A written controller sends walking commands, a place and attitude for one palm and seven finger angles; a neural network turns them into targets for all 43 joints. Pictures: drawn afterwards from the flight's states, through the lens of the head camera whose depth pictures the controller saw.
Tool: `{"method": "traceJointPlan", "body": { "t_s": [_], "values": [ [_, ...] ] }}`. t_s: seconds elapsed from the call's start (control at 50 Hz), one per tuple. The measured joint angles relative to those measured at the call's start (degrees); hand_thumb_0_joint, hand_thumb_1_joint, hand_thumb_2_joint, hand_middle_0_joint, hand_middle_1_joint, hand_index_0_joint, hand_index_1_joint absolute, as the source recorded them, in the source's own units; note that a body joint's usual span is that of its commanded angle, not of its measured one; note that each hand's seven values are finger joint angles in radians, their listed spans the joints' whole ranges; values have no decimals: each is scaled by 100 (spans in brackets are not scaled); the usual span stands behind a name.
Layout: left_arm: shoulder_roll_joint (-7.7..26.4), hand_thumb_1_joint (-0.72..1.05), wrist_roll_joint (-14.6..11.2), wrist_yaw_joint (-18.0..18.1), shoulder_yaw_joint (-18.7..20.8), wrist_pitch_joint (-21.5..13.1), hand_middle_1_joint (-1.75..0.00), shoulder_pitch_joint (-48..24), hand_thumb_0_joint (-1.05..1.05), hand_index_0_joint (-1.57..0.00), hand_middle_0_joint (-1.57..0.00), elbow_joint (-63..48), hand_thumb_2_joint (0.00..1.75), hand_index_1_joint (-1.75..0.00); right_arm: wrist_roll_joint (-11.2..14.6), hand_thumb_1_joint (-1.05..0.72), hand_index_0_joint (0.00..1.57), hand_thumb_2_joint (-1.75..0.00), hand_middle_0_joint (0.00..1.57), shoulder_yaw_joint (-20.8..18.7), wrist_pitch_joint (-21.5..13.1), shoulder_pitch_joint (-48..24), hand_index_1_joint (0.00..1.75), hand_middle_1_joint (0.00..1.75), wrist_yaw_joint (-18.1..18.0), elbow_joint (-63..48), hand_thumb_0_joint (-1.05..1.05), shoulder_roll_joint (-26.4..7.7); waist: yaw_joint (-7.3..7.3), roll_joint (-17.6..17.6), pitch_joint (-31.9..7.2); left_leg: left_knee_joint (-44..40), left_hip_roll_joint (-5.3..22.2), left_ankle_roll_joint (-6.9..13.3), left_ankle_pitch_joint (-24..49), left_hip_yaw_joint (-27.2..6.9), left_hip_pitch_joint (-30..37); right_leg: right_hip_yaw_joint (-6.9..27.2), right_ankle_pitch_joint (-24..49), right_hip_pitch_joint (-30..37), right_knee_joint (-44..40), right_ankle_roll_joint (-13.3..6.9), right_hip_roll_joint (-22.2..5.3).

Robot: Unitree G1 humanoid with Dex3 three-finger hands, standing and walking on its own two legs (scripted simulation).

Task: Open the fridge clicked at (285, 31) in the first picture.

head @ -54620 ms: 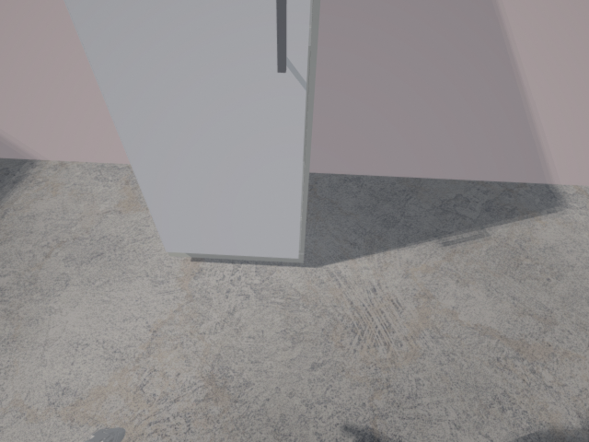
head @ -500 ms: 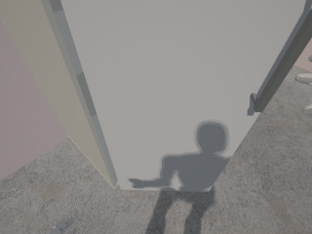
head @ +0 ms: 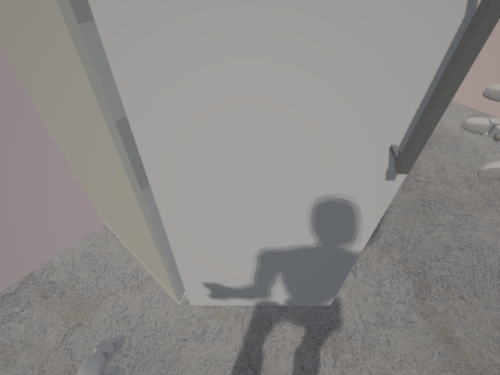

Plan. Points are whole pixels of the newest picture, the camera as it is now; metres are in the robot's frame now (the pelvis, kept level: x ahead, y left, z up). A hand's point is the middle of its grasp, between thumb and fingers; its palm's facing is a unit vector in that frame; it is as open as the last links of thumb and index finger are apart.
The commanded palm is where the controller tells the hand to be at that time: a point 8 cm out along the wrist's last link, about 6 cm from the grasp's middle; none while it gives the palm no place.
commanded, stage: move the hooked fingers beside the handle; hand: right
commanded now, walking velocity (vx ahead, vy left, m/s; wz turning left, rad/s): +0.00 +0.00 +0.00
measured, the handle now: (435, 89) +0.48 -0.21 +0.25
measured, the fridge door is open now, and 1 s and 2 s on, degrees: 47 47 47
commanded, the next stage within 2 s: feel for the door with the fingertips in 0.44 s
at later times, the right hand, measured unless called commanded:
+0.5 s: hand (489, 134) +0.41 -0.27 +0.23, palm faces -0.03 +1.00 -0.03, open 14.0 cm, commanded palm +0.39 -0.32 +0.23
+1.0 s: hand (450, 132) +0.41 -0.22 +0.22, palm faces -0.05 +1.00 -0.03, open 14.0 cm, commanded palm +0.39 -0.28 +0.23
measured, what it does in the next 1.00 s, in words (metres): stands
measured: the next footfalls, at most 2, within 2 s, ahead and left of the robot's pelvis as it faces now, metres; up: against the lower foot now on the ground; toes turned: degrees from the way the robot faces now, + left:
none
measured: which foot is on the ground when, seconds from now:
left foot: down 0.00-1.00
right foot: down 0.00-1.00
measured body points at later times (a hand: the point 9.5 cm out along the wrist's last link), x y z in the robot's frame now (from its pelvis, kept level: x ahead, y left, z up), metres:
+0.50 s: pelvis +0.01 +0.00 +0.00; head +0.02 +0.01 +0.45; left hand +0.09 +0.28 -0.11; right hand +0.41 -0.33 +0.23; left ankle -0.04 +0.11 -0.74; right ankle -0.01 -0.08 -0.74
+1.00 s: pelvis +0.00 +0.01 +0.00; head +0.00 +0.02 +0.45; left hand +0.13 +0.27 -0.10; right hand +0.41 -0.28 +0.23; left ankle -0.04 +0.11 -0.74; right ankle -0.01 -0.08 -0.74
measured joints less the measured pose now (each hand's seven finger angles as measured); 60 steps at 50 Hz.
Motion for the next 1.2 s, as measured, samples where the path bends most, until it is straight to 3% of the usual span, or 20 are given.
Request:
{"method": "traceJointPlan", "body": {
  "t_s": [0.08, 0.2, 0.34, 0.5, 0.64, 0.8, 0.98, 1.2],
  "values": [
    [38, 90, 14, 11, 37, -20, -30, 53, 1, -20, -20, 7, 90, -30, -79, 50, 30, -30, 30, 115, -65, 14, 120, 120, -46, -31, -1, 25, 7, -27, 46, 19, 13, -5, 10, 3, -53, 2, 24, -46, -3, -6, 12],
    [23, 90, 42, 5, 15, -42, -30, 141, 1, -20, -20, 108, 90, -30, 42, 50, 30, -30, 30, -10, -306, 11, 120, 120, -20, -182, -1, 199, 50, 15, 48, -5, 8, 0, 12, -23, -14, -21, 28, 14, -48, 0, 7],
    [31, 90, 18, -40, 32, 27, -30, 242, 1, -20, -20, -10, 90, -30, -100, 50, 31, -30, 31, -230, -101, 129, 120, 120, -88, 59, -1, -78, 144, -13, -2, 2, -33, 12, 3, -105, -49, -98, -10, 14, -47, 15, -39],
    [57, 90, 17, -13, 66, 37, -30, 290, 1, -20, -20, 86, 90, -30, 59, 50, 30, -30, 30, -123, -217, 286, 120, 120, 31, -411, -1, 101, 23, -5, 31, -13, -28, 24, -29, -40, 35, -30, -33, 59, -31, 26, -27],
    [52, 90, 0, -38, 74, 4, -30, 105, 1, -20, -20, 9, 90, -30, 1, 50, 31, -30, 30, 18, 12, 171, 120, 120, -48, -304, -1, 109, 22, -32, -2, 17, -35, 36, -39, -31, 0, -21, -38, 24, -5, 38, -35],
    [-8, 90, 3, -53, 47, -8, -30, -46, 1, -20, -20, -32, 90, -30, 133, 50, 30, -30, 30, 219, 10, 375, 120, 120, -210, -838, -1, 568, -47, -55, -2, 13, -26, 40, -51, -38, 84, -26, -27, 130, -53, 43, -24],
    [-111, 90, 6, -70, 5, 15, -30, -145, 1, -20, -20, -98, 90, -30, 49, 50, 31, -30, 31, 302, 242, 543, 120, 120, -611, -1248, -1, 798, -62, -85, 9, -40, -54, 67, -28, -65, 203, -49, -2, 272, -130, 73, -51],
    [-85, 90, -13, 32, -5, 79, -30, -115, 1, -20, -20, 65, 90, -30, -60, 50, 31, -30, 30, 291, 241, 27, 120, 120, -635, -494, -1, 456, -16, -5, 61, -67, -99, 122, 9, 10, 178, 29, 42, 209, -119, 121, -91]
  ]
}}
